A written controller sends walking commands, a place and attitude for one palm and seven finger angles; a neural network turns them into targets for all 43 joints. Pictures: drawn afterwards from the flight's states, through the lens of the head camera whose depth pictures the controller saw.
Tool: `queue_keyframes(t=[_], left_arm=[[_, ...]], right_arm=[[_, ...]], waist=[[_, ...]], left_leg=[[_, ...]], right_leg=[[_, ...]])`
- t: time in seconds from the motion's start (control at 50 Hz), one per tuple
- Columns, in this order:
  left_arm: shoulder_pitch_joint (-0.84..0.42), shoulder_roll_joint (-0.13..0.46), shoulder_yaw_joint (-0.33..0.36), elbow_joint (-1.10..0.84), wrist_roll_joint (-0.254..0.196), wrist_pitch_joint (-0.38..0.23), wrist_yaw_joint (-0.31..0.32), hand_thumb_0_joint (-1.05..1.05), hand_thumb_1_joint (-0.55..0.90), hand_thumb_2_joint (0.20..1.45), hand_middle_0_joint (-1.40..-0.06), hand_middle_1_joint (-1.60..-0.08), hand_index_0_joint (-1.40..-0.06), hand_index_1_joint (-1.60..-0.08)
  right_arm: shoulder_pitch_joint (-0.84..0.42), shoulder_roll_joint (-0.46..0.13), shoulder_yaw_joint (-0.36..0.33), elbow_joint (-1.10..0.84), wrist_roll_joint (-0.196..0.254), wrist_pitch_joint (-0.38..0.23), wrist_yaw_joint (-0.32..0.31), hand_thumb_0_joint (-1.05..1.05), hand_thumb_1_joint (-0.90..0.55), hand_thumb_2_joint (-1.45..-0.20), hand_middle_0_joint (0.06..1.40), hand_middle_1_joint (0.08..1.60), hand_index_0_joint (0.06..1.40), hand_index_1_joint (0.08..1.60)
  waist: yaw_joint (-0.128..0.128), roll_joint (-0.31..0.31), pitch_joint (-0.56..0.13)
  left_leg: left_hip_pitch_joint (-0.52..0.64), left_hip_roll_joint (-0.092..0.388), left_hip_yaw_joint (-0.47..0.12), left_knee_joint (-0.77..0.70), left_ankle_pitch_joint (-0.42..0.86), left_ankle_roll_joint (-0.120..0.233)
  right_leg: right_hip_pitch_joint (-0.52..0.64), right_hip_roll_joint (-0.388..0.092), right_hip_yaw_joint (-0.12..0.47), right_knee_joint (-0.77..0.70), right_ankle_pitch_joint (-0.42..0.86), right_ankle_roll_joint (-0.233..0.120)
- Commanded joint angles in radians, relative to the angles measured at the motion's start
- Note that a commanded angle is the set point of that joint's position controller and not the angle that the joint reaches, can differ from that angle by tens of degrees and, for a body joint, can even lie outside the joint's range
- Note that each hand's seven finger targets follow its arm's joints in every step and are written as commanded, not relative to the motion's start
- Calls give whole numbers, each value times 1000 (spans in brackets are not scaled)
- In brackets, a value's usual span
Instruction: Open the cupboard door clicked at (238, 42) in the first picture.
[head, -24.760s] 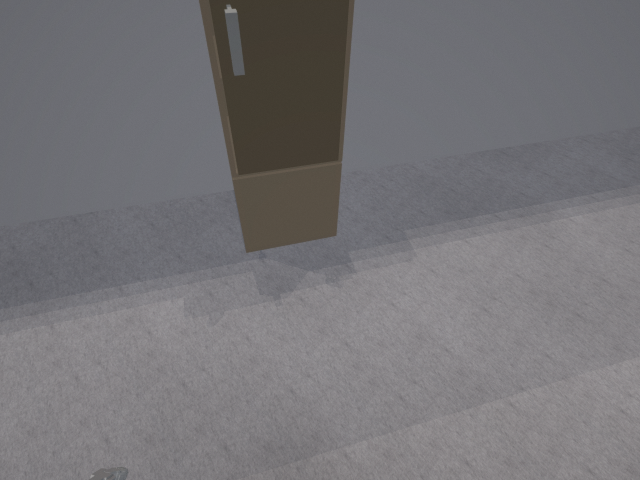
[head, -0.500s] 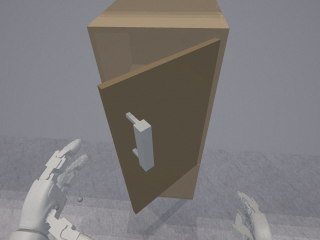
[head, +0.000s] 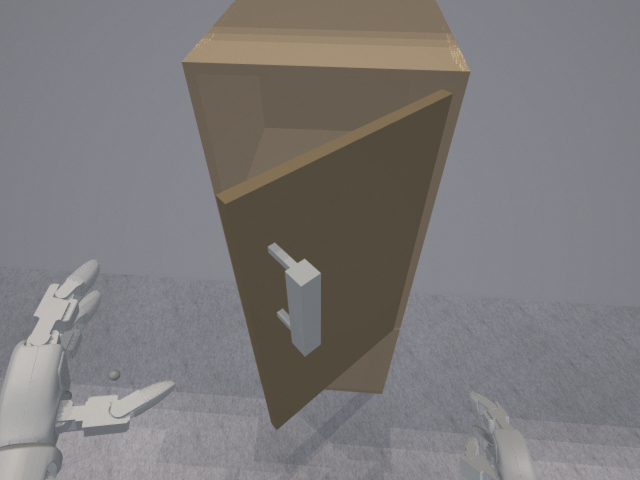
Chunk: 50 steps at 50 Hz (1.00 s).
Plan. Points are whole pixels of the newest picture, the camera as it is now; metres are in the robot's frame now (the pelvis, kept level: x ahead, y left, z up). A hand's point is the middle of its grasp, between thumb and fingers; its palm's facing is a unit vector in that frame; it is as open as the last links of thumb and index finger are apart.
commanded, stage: draw the hand back to the body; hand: left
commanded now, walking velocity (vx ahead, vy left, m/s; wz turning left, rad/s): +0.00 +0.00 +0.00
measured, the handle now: (292, 299) +0.30 +0.08 +0.09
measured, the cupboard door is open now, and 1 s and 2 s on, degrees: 45 45 45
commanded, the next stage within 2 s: step back with the hand held close in 0.72 s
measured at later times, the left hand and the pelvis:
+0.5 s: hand (90, 320) +0.21 +0.26 +0.15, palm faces +0.45 -0.81 -0.38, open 7.8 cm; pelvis +0.02 +0.00 +0.01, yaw -1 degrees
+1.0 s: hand (103, 319) +0.21 +0.24 +0.16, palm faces +0.41 -0.79 -0.45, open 7.4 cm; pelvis +0.01 -0.02 +0.01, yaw -1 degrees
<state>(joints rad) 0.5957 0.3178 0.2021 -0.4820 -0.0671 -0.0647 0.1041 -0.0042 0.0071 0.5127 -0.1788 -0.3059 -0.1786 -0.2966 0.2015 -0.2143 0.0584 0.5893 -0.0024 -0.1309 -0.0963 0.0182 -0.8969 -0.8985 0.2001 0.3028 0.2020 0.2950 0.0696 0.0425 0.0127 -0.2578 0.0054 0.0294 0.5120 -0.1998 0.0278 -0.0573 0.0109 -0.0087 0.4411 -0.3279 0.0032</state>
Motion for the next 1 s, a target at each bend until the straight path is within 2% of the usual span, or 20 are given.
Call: queue_keyframes(t=[0.0,0.08,0.16,0.22,0.3,0.32,0.36,0.4,0.52,0.58,0.62,0.68,0.72,0.78,0.82,0.84,0.86,0.88,0.94,0.98], left_arm=[[-79,142,117,-225,10,-77,28,0,340,660,-180,-300,-180,-300],[-88,158,156,-201,6,-73,31,0,480,720,-185,-300,-185,-300],[-118,175,189,-185,5,-70,33,0,620,780,-190,-300,-190,-300],[-143,209,235,-158,1,-69,37,0,725,825,-194,-300,-194,-300],[-181,221,259,-163,-3,-69,37,0,865,885,-199,-300,-199,-300],[-188,229,269,-149,-4,-67,38,0,900,900,-200,-300,-200,-300],[-170,186,231,-129,-8,-61,30,0,900,900,-200,-300,-200,-300],[-171,184,226,-123,-8,-58,27,0,900,900,-200,-300,-200,-300],[-181,230,263,-149,-7,-68,29,0,900,900,-200,-300,-200,-300],[-178,221,258,-156,-9,-73,28,0,900,900,-200,-300,-200,-300],[-179,223,261,-138,-11,-72,28,0,900,900,-200,-300,-200,-300],[-187,209,250,-137,-12,-78,25,0,900,900,-200,-300,-200,-300],[-182,211,252,-114,-13,-76,23,0,900,900,-200,-300,-200,-300],[-187,204,245,-119,-14,-81,20,0,900,900,-200,-300,-200,-300],[-271,228,244,-162,-11,-88,23,0,900,900,-200,-300,-200,-300],[-321,365,374,-195,-1,-117,29,0,900,900,-200,-300,-200,-300],[-232,280,310,-116,0,-114,16,0,900,900,-200,-300,-200,-300],[-180,249,283,-96,5,-110,9,0,900,900,-200,-300,-200,-300],[-117,241,278,-105,6,-106,7,0,900,900,-200,-300,-200,-300],[-102,258,292,-134,7,-102,10,0,900,900,-200,-300,-200,-300]], right_arm=[[-142,-114,-52,-157,1,-50,-4,0,-900,-900,200,300,200,300],[-140,-116,-61,-150,2,-33,2,0,-900,-900,200,300,200,300],[-141,-118,-64,-142,2,-18,7,0,-900,-900,200,300,200,300],[-148,-120,-70,-135,3,-11,5,0,-900,-900,200,300,200,300],[-137,-120,-74,-130,3,-4,10,0,-900,-900,200,300,200,300],[-140,-123,-75,-126,3,-2,8,0,-900,-900,200,300,200,300],[-142,-122,-76,-129,4,3,11,0,-900,-900,200,300,200,300],[-145,-123,-78,-132,5,9,14,0,-900,-900,200,300,200,300],[-151,-121,-81,-130,4,7,8,0,-900,-900,200,300,200,300],[-152,-115,-80,-129,4,4,7,0,-900,-900,200,300,200,300],[-152,-117,-81,-126,4,5,5,0,-900,-900,200,300,200,300],[-154,-116,-82,-123,5,6,4,0,-900,-900,200,300,200,300],[-157,-118,-84,-123,5,7,2,0,-900,-900,200,300,200,300],[-159,-116,-85,-121,4,7,2,0,-900,-900,200,300,200,300],[-164,-119,-83,-121,4,3,0,0,-900,-900,200,300,200,300],[-151,-141,-88,-139,11,23,2,0,-900,-900,200,300,200,300],[-148,-126,-87,-123,7,43,4,0,-900,-900,200,300,200,300],[-144,-126,-90,-138,9,57,7,0,-900,-900,200,300,200,300],[-137,-129,-99,-165,15,92,10,0,-900,-900,200,300,200,300],[-136,-130,-106,-183,20,109,11,0,-900,-900,200,300,200,300]], waist=[[-7,42,-61],[-5,8,-70],[-3,48,-68],[1,14,-65],[-2,60,-96],[0,28,-95],[-6,30,-79],[-7,7,-68],[2,24,-90],[0,38,-85],[0,14,-74],[-5,29,-62],[-1,-2,-57],[-2,2,-65],[-6,6,-72],[-40,-18,-5],[-46,-63,-25],[-45,-73,-43],[-46,-39,-108],[-47,-54,-140]], left_leg=[[226,29,-50,-124,91,-9],[237,33,-45,-133,126,-10],[243,35,-43,-138,151,-15],[242,33,-34,-136,153,-10],[264,32,-29,-127,208,-13],[263,33,-27,-125,218,-11],[264,30,-22,-126,217,-8],[259,28,-20,-129,202,-6],[264,19,-7,-116,211,-2],[269,15,-2,-112,210,-2],[261,14,-4,-114,201,-2],[269,13,2,-114,194,0],[265,12,6,-114,200,3],[277,12,7,-114,198,5],[279,7,7,-111,193,7],[244,31,-7,-52,186,24],[223,27,-17,-28,209,24],[221,27,-3,-18,239,22],[230,43,7,-11,350,19],[239,54,14,-3,404,17]], right_leg=[[-159,4,-23,-113,140,-23],[-139,6,-24,-120,170,-20],[-129,6,-21,-125,190,-21],[-123,7,-16,-141,202,-21],[-113,3,-17,-132,245,-20],[-107,6,-18,-138,259,-20],[-115,3,-17,-139,265,-15],[-121,5,-18,-145,257,-13],[-103,-2,-9,-155,291,-13],[-111,-3,-10,-156,297,-11],[-109,-2,-11,-165,291,-12],[-122,-2,-7,-169,288,-9],[-115,-3,-6,-172,304,-7],[-121,-4,-5,-173,303,-4],[-117,-9,-1,-178,307,-4],[-228,-55,76,-222,411,14],[-197,-75,64,-197,487,21],[-190,-80,62,-181,551,33],[-165,-81,47,-128,620,49],[-163,-75,42,-107,645,53]])
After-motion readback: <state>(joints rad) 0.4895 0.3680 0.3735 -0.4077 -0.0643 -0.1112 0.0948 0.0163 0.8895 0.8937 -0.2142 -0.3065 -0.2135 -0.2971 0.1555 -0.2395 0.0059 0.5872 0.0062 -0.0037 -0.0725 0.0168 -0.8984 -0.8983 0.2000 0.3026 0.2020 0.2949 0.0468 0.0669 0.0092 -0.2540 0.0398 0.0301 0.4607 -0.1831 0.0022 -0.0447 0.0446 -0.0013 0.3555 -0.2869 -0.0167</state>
